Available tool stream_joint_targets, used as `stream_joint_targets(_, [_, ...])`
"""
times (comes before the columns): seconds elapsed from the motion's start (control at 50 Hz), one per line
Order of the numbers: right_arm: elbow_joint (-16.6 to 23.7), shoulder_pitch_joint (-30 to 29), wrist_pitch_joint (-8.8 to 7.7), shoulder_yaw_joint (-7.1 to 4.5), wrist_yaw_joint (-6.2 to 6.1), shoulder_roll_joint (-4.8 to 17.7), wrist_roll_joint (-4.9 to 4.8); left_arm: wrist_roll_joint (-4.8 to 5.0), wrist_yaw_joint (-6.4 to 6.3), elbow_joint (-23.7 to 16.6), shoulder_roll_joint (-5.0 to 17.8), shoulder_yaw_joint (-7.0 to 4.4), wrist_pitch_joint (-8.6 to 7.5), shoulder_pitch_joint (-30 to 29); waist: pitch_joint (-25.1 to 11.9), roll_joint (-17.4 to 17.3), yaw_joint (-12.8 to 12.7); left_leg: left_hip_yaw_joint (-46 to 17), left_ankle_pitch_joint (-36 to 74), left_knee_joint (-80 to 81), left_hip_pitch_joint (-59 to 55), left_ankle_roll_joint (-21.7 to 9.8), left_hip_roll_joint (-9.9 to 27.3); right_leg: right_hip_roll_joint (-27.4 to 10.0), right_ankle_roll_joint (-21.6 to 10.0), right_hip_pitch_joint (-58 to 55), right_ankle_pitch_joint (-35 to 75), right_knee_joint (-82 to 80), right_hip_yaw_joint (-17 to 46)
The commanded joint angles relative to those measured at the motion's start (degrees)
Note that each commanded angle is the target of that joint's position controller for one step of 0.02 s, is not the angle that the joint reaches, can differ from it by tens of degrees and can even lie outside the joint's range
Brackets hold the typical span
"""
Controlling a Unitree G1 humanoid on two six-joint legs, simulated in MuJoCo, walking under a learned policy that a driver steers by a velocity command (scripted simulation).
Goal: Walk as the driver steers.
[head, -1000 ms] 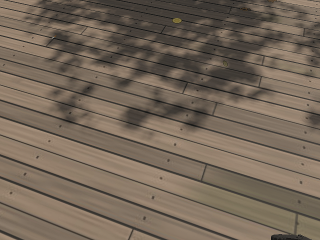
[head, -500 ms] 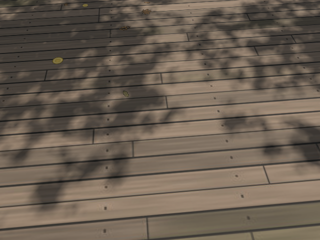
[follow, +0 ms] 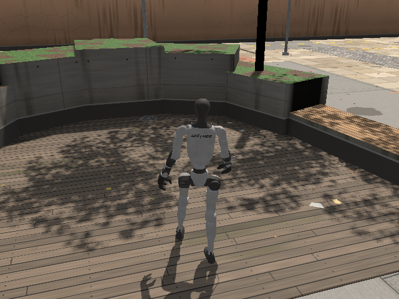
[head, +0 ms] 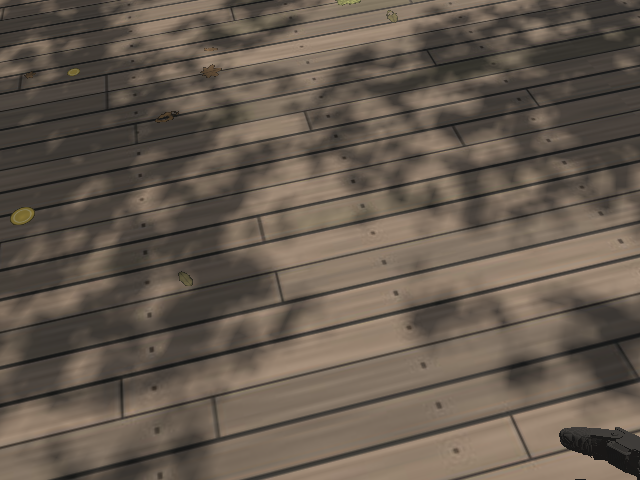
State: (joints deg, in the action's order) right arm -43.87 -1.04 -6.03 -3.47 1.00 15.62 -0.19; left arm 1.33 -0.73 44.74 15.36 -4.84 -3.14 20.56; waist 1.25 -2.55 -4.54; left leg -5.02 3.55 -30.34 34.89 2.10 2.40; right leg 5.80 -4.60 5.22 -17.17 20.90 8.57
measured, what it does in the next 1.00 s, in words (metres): walks ahead: left foot, then right foot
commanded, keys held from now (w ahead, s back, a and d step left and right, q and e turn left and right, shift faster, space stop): w+e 0.34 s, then w+q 0.66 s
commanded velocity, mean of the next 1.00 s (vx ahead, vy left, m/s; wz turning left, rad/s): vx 0.50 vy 0.00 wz -0.07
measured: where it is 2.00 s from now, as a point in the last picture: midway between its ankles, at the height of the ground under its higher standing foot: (348, 245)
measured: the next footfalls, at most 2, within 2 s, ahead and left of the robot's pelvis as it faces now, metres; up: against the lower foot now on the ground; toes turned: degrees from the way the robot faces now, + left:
left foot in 0.10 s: +0.24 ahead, +0.14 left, +0.00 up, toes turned -7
right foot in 0.60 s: +0.44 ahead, -0.19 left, +0.00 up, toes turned -14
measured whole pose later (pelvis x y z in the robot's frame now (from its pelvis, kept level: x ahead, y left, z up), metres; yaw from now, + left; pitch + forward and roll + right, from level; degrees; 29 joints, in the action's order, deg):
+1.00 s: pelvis +0.52 -0.07 -0.01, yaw +0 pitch +1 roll -3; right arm -43.6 5.3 -1.3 -3.2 2.7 16.0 -1.2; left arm 0.0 -0.7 47.2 16.0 -5.1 -4.8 19.1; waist 1.2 -2.5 -4.0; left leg -0.3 -1.2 -41.8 38.1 -0.9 6.1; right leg -0.3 0.9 -2.7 -17.0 13.6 -14.3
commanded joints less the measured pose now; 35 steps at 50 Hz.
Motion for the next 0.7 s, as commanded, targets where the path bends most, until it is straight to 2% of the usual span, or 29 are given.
stream_joint_targets(0.02, [5.4,-5.3,-1.73,-1.42,0.65,6.3,-0.35,0.12,-0.67,-2.4,9.0,-2.30,0.03,1.6,-0.3,8.6,0.9,0.8,-2.7,3.2,-5.2,-1.1,-2.0,-14.4,-6.9,1.2,13.2,-1.0,12.9])
stream_joint_targets(0.06, [4.4,-0.6,-2.38,-2.06,0.64,7.5,-0.39,-0.02,-0.88,-2.9,8.9,-2.28,0.57,0.4,-1.7,10.6,3.6,1.9,-6.8,5.0,-11.5,-2.8,-2.8,-14.1,-5.8,0.3,17.4,3.2,14.7])
stream_joint_targets(0.08, [3.0,5.3,-2.69,-2.92,0.32,9.1,0.13,-0.15,-0.77,-3.7,7.4,-1.72,0.60,-0.7,-5.3,10.3,6.6,2.0,-5.9,6.2,-20.8,-4.5,-2.0,-11.2,-4.2,2.0,21.2,9.2,13.3])
stream_joint_targets(0.1, [2.1,14.4,-2.81,-3.77,-0.13,12.1,1.12,-0.95,-0.48,-5.1,4.6,-0.54,0.42,-1.7,-13.1,6.0,10.8,-5.5,-7.4,4.0,-36.1,-8.2,6.5,-7.8,-2.0,9.3,16.3,24.0,9.2])
stream_joint_targets(0.12, [0.2,21.4,-1.91,-4.93,-0.20,16.3,1.64,0.60,-0.53,-6.3,1.0,0.43,-0.13,6.3,-21.6,-12.4,8.2,-30.8,-18.1,7.4,-57.3,-17.3,19.9,0.6,2.6,30.7,-9.8,43.8,1.6])
stream_joint_targets(0.14, [0.4,21.0,-1.54,-3.83,0.18,11.8,0.07,1.12,-0.65,-5.7,5.8,0.04,-0.30,7.2,-20.1,-13.0,8.4,-40.3,-29.9,11.6,-57.1,-17.2,22.3,-3.3,3.0,39.0,-16.7,52.8,2.8])
stream_joint_targets(0.16, [1.3,18.0,-1.07,-2.74,-0.04,7.8,-0.17,1.05,-0.56,-6.0,9.6,-0.98,-0.01,1.8,-12.1,-6.7,9.6,-31.8,-31.6,12.9,-49.9,-14.7,19.9,-5.8,3.4,41.4,-11.8,55.4,2.5])
stream_joint_targets(0.18, [1.8,14.9,-0.51,-2.21,-0.19,6.7,0.35,0.50,-0.62,-6.8,9.7,-1.08,0.33,-2.0,-7.0,-2.2,8.8,-23.5,-25.7,13.8,-41.8,-12.9,17.5,-8.1,3.6,39.7,-7.5,54.5,0.0])
stream_joint_targets(0.2, [1.5,12.8,-0.21,-1.87,-0.20,5.7,0.77,-0.25,-0.45,-7.6,9.0,-1.23,0.35,-4.4,-3.3,-1.1,7.7,-18.1,-19.6,15.3,-35.0,-12.5,15.4,-9.7,3.6,38.1,-4.6,51.6,-0.4])
stream_joint_targets(0.22, [1.2,11.8,-0.31,-1.49,-0.33,4.9,1.17,-0.09,-0.12,-7.9,8.0,-1.36,0.63,-4.0,-2.3,-2.7,6.1,-13.7,-15.7,16.7,-31.1,-11.8,13.7,-11.4,3.3,35.4,-2.8,49.6,-0.4])
stream_joint_targets(0.26, [0.4,11.6,-0.73,-1.67,-0.33,5.0,0.72,0.57,0.29,-8.2,5.6,-0.97,1.39,-3.4,-1.6,-4.1,5.2,-7.7,-12.1,19.4,-27.8,-12.3,12.3,-12.6,3.4,33.5,-1.6,46.8,-1.9])
stream_joint_targets(0.34, [-0.9,12.8,-1.07,-2.68,-0.62,8.1,0.45,0.06,0.59,-10.6,4.2,-0.38,1.81,-7.3,-0.8,-1.7,5.5,-0.2,-3.7,21.9,-29.1,-13.7,13.4,-13.7,4.5,37.1,5.9,38.8,-2.6])
stream_joint_targets(0.4, [-2.4,15.1,-0.57,-2.41,-0.29,8.5,-0.07,-0.38,1.30,-11.4,2.2,0.72,0.80,-11.7,0.1,-0.5,6.8,4.4,-0.6,22.3,-28.5,-13.2,10.9,-12.1,4.0,33.3,13.4,26.8,-4.4])
stream_joint_targets(0.44, [-3.2,16.7,0.13,-2.37,-0.18,9.5,-1.08,-0.63,2.07,-12.3,1.8,1.24,0.01,-16.2,1.6,-0.3,7.9,5.4,-0.9,22.0,-28.4,-12.9,10.1,-11.2,3.8,30.6,16.1,19.8,-7.9])
stream_joint_targets(0.5, [-4.6,20.2,1.19,-2.62,-0.04,11.6,-1.81,-0.12,2.94,-13.9,2.9,1.18,-0.83,-20.9,2.9,-1.4,9.0,3.0,0.6,19.9,-32.0,-12.7,12.3,-9.6,3.6,28.8,13.3,13.4,-9.0])
stream_joint_targets(0.54, [-5.3,20.5,1.89,-2.79,-0.26,12.7,-2.09,-0.03,3.12,-13.8,5.0,0.41,-1.28,-19.3,1.7,-3.0,6.8,1.5,4.7,16.2,-34.3,-11.6,13.6,-8.1,2.5,24.4,10.2,9.6,-9.1])
stream_joint_targets(0.56, [-5.5,19.7,2.13,-2.67,-0.41,12.9,-2.30,-0.27,2.93,-12.6,6.5,-0.44,-1.46,-14.8,-0.9,-3.3,3.5,2.8,11.7,11.0,-33.5,-10.3,12.5,-6.6,1.3,16.5,11.4,6.5,-10.2])
stream_joint_targets(0.58, [-5.6,20.1,2.12,-2.04,-0.51,11.4,-2.14,-0.77,2.40,-10.0,9.2,-1.95,-1.45,-6.7,-6.3,-2.5,-0.5,5.0,15.7,1.3,-30.0,-8.5,9.6,-6.0,-0.2,3.5,13.2,5.9,-10.5])
stream_joint_targets(0.6, [-4.0,19.6,1.72,-0.45,-0.48,7.5,-0.55,-1.87,1.45,-8.4,13.7,-3.36,-1.16,3.6,-15.4,2.6,-4.7,7.4,1.0,-15.9,-18.2,-5.7,6.3,-16.7,-3.9,-14.3,16.3,8.9,-0.1])
stream_joint_targets(0.62, [-2.6,25.7,0.73,1.49,-0.36,0.7,-0.35,-2.73,1.01,-8.5,18.1,-3.70,-0.75,4.8,-22.8,17.5,-0.7,6.1,-36.1,-35.2,1.8,-2.3,-2.7,-31.2,-11.9,-28.7,9.6,3.5,25.0])
stream_joint_targets(0.64, [-3.4,23.4,0.15,-0.03,-0.24,6.9,-2.12,-2.49,1.22,-8.4,13.2,-2.58,-0.86,5.3,-23.2,13.3,-3.1,-1.2,-37.6,-42.9,6.8,-2.4,-1.0,-30.8,-12.4,-25.9,3.4,-0.4,29.4])
stream_joint_targets(0.66, [-1.9,19.5,0.14,-0.81,-0.16,9.0,-3.04,-1.79,1.26,-7.8,10.3,-1.54,-1.10,2.5,-14.3,12.4,-2.4,-0.4,-33.5,-44.5,11.0,-2.8,1.4,-28.6,-10.3,-20.1,4.7,-1.2,20.0])
stream_joint_targets(0.68, [-1.7,17.3,0.38,-0.83,-0.34,8.5,-2.45,-1.42,1.39,-7.5,8.1,-0.83,-1.34,-0.9,-9.9,10.1,-0.7,0.5,-28.7,-42.5,10.0,-2.8,3.5,-25.8,-8.7,-13.2,7.1,-2.8,13.3])
stream_joint_targets(0.7, [-1.7,16.4,0.90,-1.11,-0.51,8.2,-1.68,-1.50,1.60,-7.3,6.3,-0.37,-1.60,-4.2,-6.6,9.6,1.2,0.5,-25.2,-39.9,7.8,-2.6,4.9,-23.8,-7.7,-6.9,9.0,-5.1,8.5])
